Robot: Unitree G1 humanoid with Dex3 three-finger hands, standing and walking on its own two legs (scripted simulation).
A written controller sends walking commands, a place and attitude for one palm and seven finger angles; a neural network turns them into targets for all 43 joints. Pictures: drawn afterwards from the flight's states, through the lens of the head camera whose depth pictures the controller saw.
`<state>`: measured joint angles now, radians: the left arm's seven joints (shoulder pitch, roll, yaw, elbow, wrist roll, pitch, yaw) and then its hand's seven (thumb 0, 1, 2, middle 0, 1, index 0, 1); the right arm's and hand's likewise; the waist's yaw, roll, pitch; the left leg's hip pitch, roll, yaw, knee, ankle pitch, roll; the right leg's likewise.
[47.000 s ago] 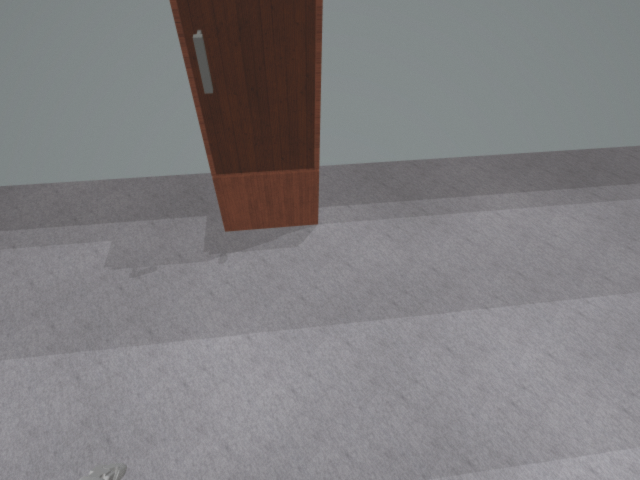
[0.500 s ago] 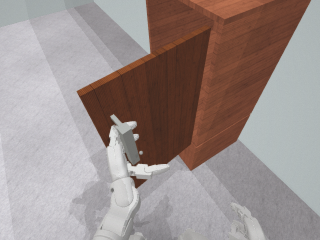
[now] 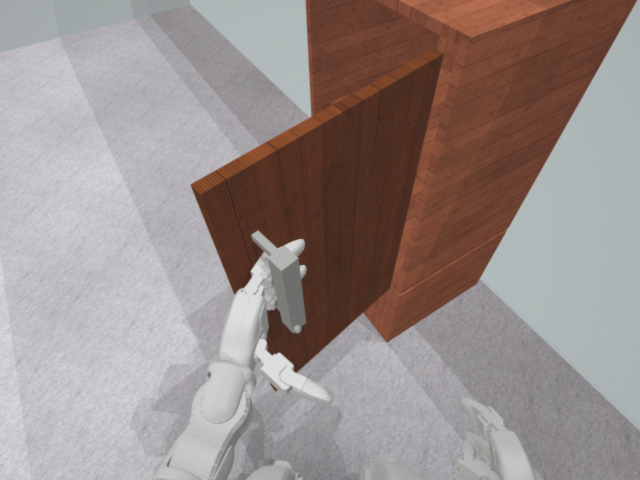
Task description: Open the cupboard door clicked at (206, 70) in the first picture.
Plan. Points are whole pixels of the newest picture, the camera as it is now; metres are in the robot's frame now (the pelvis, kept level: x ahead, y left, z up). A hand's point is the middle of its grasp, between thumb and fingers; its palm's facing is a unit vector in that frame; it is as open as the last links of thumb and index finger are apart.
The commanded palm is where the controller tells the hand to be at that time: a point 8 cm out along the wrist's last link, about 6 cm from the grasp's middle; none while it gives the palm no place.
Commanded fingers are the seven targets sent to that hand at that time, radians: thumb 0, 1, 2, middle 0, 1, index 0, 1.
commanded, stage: slide the hand sideways off the handle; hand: left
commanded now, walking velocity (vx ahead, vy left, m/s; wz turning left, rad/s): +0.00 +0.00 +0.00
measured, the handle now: (278, 283) +0.35 +0.07 +0.05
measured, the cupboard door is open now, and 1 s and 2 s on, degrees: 100 100 100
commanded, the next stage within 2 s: draw the hand back to the body in 1.04 s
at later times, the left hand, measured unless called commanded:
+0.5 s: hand (268, 359) +0.25 +0.07 +0.05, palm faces -0.15 -0.99 +0.01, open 16.3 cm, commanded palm +0.23 +0.13 +0.05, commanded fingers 0.00 -0.50 0.30 -0.15 -0.30 -0.15 -0.30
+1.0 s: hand (218, 392) +0.21 +0.12 +0.05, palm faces -0.09 -1.00 +0.00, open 16.2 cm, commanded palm +0.19 +0.18 +0.05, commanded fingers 0.00 -0.50 0.30 -0.15 -0.30 -0.15 -0.30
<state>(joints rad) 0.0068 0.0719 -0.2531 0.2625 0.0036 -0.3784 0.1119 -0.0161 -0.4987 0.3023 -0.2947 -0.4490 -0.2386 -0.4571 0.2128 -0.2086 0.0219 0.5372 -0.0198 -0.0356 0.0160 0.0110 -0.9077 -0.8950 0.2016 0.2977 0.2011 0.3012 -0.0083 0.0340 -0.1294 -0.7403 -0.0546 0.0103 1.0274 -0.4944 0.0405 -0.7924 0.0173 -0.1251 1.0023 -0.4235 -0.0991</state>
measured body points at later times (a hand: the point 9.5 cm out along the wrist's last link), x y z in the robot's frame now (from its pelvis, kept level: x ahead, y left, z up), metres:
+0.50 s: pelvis +0.01 +0.02 -0.01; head +0.07 +0.01 +0.44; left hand +0.25 +0.13 +0.05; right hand +0.19 -0.20 -0.09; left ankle +0.01 +0.10 -0.67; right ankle +0.04 -0.06 -0.67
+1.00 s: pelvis +0.03 +0.01 -0.02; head +0.08 +0.01 +0.43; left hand +0.21 +0.18 +0.05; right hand +0.21 -0.22 -0.09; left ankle +0.01 +0.10 -0.67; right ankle +0.04 -0.06 -0.67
